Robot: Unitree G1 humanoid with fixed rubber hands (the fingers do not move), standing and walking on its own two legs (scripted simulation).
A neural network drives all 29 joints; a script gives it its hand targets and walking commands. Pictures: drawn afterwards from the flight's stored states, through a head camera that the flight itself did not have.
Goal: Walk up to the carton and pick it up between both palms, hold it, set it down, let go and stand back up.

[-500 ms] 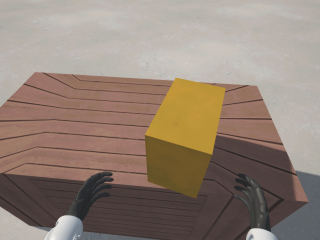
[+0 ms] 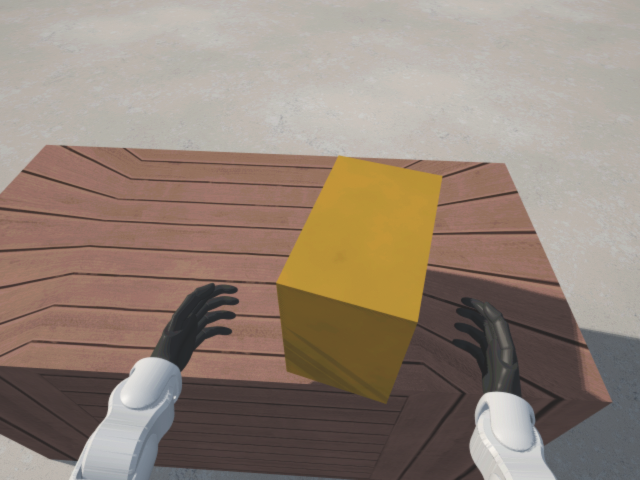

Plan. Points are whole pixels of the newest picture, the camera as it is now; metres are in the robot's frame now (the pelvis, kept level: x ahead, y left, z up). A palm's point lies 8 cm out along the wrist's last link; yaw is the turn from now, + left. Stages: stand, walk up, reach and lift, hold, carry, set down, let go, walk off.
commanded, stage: reach and lift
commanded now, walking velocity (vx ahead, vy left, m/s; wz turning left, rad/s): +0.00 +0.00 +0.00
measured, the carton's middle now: (361, 276) +0.42 -0.03 -0.01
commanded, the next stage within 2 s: none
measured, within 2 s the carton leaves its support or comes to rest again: neither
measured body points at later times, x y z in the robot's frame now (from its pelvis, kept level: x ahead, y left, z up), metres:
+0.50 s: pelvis -0.01 +0.00 +0.00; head +0.00 +0.02 +0.45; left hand +0.36 +0.18 +0.08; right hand +0.32 -0.17 +0.11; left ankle -0.02 +0.09 -0.74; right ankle +0.01 -0.15 -0.74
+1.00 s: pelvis -0.02 +0.00 +0.00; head -0.02 +0.02 +0.45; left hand +0.42 +0.16 +0.14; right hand +0.37 -0.17 +0.15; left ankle -0.02 +0.09 -0.74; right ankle +0.01 -0.15 -0.74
